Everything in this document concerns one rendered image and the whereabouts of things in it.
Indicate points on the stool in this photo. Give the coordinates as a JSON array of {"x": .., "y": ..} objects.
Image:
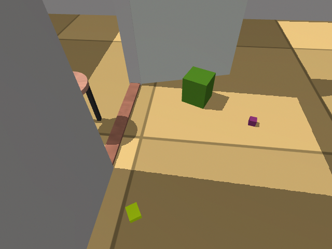
[{"x": 85, "y": 88}]

